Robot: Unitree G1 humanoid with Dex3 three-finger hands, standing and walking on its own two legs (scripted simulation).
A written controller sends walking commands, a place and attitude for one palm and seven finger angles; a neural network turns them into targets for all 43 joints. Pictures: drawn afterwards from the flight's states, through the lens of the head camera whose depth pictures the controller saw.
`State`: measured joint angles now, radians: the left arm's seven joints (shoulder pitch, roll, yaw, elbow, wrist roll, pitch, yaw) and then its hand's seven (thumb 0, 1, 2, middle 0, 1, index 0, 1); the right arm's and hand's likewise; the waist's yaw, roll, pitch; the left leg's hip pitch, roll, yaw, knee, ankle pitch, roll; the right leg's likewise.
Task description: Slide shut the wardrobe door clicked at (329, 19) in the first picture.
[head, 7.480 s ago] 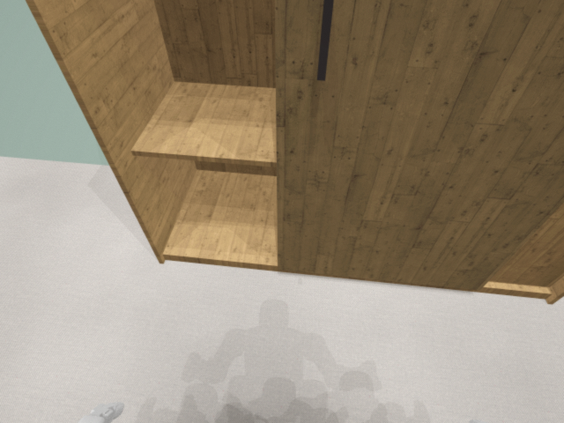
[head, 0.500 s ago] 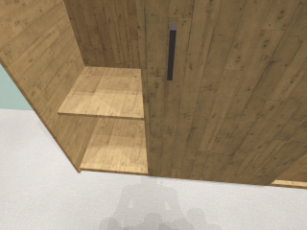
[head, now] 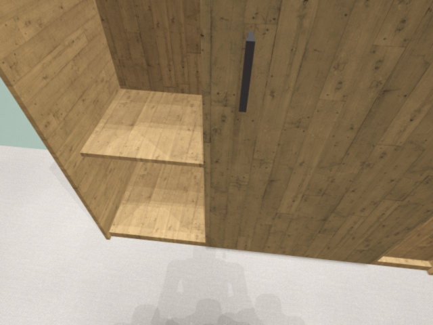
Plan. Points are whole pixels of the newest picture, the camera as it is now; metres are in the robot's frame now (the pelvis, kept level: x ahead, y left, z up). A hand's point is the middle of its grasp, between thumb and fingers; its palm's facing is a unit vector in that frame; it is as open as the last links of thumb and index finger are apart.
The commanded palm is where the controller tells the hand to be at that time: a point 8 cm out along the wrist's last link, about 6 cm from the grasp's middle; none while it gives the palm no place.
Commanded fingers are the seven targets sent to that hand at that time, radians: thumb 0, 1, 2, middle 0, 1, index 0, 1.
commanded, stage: shuffle to correct the standing spot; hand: right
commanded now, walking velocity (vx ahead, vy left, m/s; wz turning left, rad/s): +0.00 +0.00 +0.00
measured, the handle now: (246, 73) +0.55 -0.02 +0.20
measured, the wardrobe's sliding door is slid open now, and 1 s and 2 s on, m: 0.48 0.48 0.48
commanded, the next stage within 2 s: come to a stop and stand still in 0.86 s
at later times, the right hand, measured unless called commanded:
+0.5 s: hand out of the picture +0.00 -0.10 -0.18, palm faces +0.12 +0.98 -0.17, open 7.4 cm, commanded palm none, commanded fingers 0.00 -0.90 -0.90 0.20 0.30 0.20 0.30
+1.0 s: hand (261, 314) +0.19 -0.09 -0.18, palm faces +0.02 +0.97 -0.24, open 7.3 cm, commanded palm none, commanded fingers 0.00 -0.90 -0.90 0.20 0.30 0.20 0.30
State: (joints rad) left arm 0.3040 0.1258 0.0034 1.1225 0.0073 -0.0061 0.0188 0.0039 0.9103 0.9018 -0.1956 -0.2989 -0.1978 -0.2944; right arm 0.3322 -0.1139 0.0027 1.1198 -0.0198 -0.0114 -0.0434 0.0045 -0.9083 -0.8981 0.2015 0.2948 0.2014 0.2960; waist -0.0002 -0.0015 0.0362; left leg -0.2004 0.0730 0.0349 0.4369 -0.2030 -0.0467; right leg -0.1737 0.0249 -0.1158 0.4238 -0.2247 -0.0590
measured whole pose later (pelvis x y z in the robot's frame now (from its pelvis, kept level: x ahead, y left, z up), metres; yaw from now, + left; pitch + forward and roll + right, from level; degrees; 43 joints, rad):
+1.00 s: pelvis +0.14 +0.12 -0.01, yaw -1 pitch +1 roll +1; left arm 0.30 0.14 0.06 1.08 0.03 0.00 0.04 0.00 0.91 0.90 -0.20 -0.30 -0.20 -0.30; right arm 0.20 -0.22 -0.08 0.99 -0.03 0.03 0.01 0.01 -0.92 -0.90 0.20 0.29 0.20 0.30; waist 0.03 -0.01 0.09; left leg -0.37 0.08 0.06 0.58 -0.19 -0.02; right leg -0.18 -0.14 -0.14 0.54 -0.37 0.07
